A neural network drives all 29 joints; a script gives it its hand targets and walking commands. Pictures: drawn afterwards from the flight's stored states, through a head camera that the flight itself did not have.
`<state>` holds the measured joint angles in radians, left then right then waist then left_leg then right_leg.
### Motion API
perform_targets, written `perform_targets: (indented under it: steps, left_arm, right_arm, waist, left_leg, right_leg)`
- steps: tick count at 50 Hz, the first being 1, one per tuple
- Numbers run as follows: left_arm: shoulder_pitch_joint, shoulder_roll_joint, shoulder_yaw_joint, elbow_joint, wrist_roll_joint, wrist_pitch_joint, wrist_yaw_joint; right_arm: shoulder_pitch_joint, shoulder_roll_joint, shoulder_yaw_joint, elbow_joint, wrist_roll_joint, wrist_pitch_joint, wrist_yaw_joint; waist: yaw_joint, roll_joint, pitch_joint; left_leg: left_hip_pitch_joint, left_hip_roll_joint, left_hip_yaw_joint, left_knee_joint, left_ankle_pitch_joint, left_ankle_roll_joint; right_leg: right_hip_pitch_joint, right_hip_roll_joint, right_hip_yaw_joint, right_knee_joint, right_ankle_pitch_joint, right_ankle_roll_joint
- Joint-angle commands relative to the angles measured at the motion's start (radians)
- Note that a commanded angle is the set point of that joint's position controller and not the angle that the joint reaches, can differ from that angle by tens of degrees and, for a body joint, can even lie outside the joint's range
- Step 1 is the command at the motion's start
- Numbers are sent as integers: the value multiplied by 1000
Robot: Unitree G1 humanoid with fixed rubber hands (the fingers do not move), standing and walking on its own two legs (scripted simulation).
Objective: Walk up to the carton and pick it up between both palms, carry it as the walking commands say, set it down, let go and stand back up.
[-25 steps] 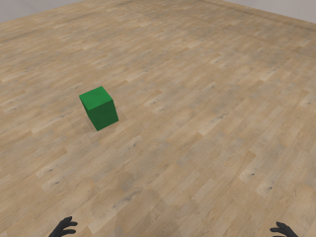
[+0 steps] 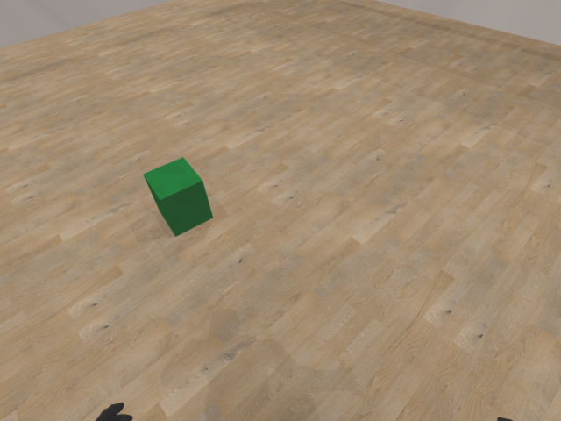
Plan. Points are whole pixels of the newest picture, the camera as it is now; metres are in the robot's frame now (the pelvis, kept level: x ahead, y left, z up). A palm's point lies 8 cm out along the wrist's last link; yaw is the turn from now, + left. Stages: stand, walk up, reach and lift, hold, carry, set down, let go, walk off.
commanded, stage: stand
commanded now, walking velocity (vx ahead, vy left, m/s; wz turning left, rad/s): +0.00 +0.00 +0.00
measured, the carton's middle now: (179, 196) +1.19 +0.55 -0.65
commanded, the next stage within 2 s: walk up in 0.38 s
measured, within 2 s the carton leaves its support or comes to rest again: neither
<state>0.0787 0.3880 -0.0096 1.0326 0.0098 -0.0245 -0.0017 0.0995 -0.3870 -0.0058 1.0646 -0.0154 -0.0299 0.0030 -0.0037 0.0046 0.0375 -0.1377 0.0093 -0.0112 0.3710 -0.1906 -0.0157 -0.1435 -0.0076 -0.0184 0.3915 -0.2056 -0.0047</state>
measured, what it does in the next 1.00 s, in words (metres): steps to the left: left foot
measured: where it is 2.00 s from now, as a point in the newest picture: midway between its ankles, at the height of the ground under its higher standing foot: (235, 364)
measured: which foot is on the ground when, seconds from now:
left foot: down 0.00-0.62, up 0.64-0.90, down 0.92-1.00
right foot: down 0.00-0.90, up 0.92-1.00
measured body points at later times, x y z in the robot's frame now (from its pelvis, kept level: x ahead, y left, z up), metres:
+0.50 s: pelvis +0.00 +0.00 +0.00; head +0.00 +0.00 +0.45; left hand +0.11 +0.32 -0.11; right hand +0.09 -0.31 -0.12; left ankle +0.01 +0.13 -0.75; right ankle +0.01 -0.11 -0.75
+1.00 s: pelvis +0.08 +0.09 -0.03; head +0.08 +0.10 +0.42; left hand +0.11 +0.46 -0.12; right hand +0.26 -0.23 -0.10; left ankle +0.12 +0.23 -0.75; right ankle +0.03 -0.07 -0.69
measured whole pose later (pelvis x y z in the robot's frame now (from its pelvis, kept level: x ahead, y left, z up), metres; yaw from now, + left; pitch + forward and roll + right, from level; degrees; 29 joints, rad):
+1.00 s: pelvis +0.08 +0.09 -0.03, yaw +12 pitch -2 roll +0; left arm 0.24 0.51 0.08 0.85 0.03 -0.06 -0.04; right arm 0.20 -0.48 -0.11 0.86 -0.01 -0.05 0.09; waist 0.00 -0.03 0.05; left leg -0.38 0.03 0.06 0.66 -0.24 0.02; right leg -0.30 -0.11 -0.02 1.05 -0.48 -0.03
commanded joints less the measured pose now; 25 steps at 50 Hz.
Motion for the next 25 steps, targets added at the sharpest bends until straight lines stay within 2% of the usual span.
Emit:
perform_targets:
  steps: [1,25]
  left_arm:
    - [-59,176,34,-36,0,-13,5]
    - [-33,179,36,-11,0,-5,6]
  right_arm:
    - [-47,-169,-33,-38,0,-11,-6]
    - [-36,-181,-36,-18,0,-3,-7]
  waist:
    - [3,-10,-48]
    - [2,-6,-53]
  left_leg:
    - [1,112,-76,-72,92,37]
    - [6,120,-75,-84,105,39]
  right_leg:
    - [2,-113,90,-90,58,-24]
    - [21,-120,91,-105,90,-23]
